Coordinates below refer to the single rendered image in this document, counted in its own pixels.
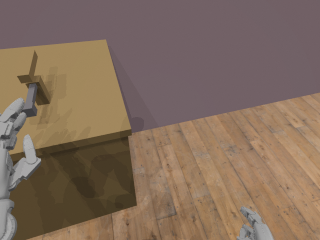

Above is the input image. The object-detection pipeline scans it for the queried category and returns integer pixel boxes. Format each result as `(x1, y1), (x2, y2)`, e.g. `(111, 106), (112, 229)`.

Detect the counter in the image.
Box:
(0, 39), (137, 240)

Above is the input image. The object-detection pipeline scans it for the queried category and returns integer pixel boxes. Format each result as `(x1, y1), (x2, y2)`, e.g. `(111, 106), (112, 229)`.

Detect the robot right hand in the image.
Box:
(236, 206), (274, 240)

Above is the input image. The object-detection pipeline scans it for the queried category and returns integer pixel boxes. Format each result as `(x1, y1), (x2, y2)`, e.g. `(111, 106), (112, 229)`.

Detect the tap lever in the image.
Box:
(21, 83), (38, 118)

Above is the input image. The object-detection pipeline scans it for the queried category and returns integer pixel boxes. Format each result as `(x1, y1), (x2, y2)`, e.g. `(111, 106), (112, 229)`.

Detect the left robot forearm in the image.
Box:
(0, 199), (17, 240)

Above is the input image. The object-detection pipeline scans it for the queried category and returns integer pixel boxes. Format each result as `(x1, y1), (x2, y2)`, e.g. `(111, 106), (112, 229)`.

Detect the robot left hand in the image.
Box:
(0, 97), (41, 200)

